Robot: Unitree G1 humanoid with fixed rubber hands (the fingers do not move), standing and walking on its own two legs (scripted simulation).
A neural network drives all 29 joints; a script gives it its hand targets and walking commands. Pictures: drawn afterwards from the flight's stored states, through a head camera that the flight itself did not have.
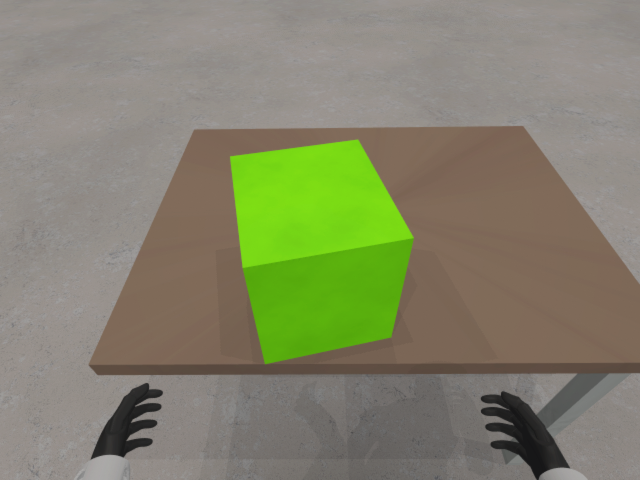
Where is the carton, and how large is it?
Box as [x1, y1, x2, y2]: [230, 140, 413, 363]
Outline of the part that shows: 358,140 230,156 242,266 265,363 390,337 413,237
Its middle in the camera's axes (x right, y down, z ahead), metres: -0.01 +0.02 +0.63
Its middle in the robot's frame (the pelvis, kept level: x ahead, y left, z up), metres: +0.46 +0.02 +0.02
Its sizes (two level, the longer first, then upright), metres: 0.238 0.211 0.234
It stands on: a table, 0.67 m high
